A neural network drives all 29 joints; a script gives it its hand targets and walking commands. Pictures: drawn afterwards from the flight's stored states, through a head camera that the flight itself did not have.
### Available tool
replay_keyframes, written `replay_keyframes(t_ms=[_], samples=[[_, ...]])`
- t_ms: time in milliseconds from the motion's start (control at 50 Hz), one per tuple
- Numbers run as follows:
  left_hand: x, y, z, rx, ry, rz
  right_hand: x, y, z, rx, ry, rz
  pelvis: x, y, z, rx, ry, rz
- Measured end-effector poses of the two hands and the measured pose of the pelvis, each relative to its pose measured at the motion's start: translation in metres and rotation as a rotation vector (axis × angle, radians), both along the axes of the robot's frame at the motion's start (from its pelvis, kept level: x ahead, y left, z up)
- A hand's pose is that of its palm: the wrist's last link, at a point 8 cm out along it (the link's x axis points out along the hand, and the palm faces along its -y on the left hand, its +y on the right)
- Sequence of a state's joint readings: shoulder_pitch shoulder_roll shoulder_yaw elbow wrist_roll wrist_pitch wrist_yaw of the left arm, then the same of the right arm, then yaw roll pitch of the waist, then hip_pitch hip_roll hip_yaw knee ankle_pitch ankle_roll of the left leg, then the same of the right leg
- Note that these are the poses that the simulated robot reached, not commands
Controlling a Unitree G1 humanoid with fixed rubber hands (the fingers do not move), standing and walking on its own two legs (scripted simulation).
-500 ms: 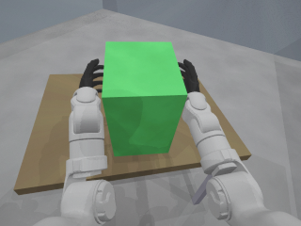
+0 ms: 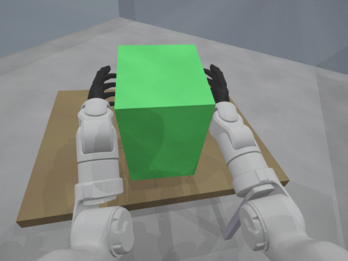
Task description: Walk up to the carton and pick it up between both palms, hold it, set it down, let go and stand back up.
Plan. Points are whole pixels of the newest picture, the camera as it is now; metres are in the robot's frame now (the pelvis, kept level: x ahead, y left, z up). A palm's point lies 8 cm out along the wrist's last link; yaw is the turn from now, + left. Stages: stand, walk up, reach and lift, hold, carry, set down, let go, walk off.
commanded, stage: hold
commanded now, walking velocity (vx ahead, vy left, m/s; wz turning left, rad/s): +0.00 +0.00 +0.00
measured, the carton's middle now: (160, 117) +0.39 +0.02 +0.16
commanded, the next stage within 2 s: none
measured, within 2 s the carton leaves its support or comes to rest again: neither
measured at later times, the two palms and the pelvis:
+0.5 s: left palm (97, 99) +0.36 +0.15 +0.22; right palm (219, 98) +0.37 -0.11 +0.23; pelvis +0.00 +0.00 +0.00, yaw +0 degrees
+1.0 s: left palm (99, 98) +0.36 +0.14 +0.22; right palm (221, 98) +0.37 -0.11 +0.23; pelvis +0.00 -0.01 +0.00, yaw +0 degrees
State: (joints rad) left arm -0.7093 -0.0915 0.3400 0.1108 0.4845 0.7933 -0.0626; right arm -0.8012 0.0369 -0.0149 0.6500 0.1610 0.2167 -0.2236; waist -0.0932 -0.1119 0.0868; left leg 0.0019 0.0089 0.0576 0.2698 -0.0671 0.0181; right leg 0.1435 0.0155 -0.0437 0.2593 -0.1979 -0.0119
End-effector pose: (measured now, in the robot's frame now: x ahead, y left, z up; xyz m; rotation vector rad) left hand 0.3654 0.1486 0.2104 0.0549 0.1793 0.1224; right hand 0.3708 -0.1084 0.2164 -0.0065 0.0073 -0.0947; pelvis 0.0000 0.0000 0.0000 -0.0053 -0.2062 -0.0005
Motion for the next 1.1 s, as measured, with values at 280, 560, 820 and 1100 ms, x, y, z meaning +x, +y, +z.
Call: replay_keyframes(t_ms=[280,560,820,1100], samples=[[-0.004,0.002,0.008,-0.008,0.001,0.008,-0.002,0.002,0.007,0.005,0.003,0.005,-0.002,0.000,0.000,0.001,-0.004,-0.001],[-0.003,0.000,0.009,-0.011,-0.008,0.003,-0.001,0.000,0.009,0.007,-0.005,0.004,0.002,-0.002,0.000,0.002,-0.008,-0.002],[-0.004,-0.002,0.012,-0.002,-0.015,0.004,-0.002,-0.003,0.009,0.018,-0.011,0.004,0.002,-0.003,0.000,0.003,-0.006,-0.001],[-0.003,-0.005,0.012,-0.006,-0.014,-0.003,-0.002,-0.006,0.010,0.014,-0.009,-0.002,0.003,-0.006,0.000,0.004,-0.012,0.000]])
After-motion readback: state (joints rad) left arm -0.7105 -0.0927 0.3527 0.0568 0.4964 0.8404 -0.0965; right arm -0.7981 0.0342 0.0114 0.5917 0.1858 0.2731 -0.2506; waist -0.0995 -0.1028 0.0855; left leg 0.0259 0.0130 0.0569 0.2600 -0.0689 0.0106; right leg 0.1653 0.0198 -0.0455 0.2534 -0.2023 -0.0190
